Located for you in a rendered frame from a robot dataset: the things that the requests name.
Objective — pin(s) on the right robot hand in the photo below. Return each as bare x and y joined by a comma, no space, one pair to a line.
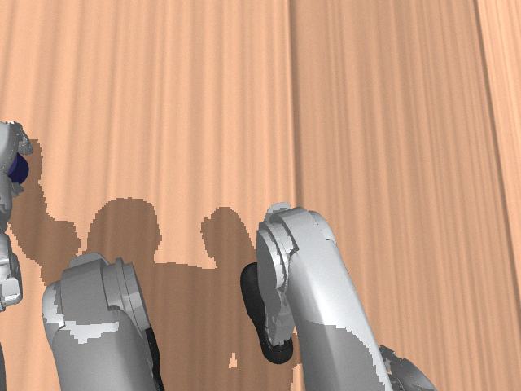
405,375

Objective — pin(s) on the left robot arm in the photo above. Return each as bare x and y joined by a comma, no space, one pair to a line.
11,290

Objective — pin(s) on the left robot hand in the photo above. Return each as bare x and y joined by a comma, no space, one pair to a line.
12,140

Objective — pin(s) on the right robot foot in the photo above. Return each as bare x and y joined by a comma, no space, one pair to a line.
256,311

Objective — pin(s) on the left robot foot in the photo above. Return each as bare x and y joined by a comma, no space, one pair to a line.
155,358

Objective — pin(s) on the tin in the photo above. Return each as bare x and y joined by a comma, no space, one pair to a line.
18,171

